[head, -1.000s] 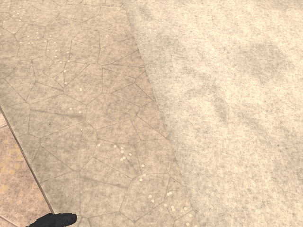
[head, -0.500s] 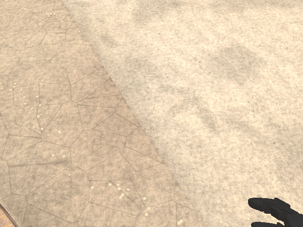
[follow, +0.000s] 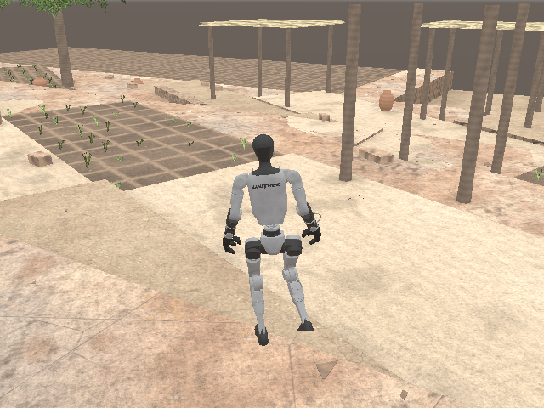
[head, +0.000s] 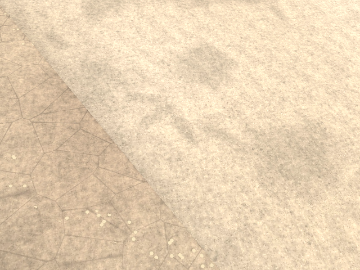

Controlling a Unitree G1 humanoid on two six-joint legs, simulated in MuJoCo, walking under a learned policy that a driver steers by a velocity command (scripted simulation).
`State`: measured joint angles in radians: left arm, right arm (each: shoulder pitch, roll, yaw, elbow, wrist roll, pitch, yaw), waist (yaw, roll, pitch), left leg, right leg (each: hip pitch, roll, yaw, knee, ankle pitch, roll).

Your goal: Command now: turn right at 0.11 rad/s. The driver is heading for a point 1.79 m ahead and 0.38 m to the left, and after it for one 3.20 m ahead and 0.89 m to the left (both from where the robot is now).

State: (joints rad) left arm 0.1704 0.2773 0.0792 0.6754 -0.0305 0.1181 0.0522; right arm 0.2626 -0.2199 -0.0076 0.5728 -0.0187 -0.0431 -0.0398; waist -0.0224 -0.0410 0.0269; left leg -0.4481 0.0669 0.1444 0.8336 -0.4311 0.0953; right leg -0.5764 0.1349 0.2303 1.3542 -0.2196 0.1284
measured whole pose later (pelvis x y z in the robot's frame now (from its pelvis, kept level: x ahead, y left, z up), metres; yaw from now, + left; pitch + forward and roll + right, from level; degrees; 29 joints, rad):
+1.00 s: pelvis -0.07 -0.02 +0.02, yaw +0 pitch +0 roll +1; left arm 0.50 0.14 0.04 0.98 -0.01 0.03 0.06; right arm 0.13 -0.18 -0.05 0.91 0.02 -0.01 0.00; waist 0.01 -0.01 -0.01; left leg -0.37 -0.03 0.11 0.50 -0.16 0.07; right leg -0.12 -0.04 0.09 0.52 -0.41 0.03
